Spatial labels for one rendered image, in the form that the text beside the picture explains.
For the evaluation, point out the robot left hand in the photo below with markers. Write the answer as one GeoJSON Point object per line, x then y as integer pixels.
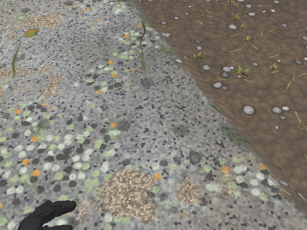
{"type": "Point", "coordinates": [46, 212]}

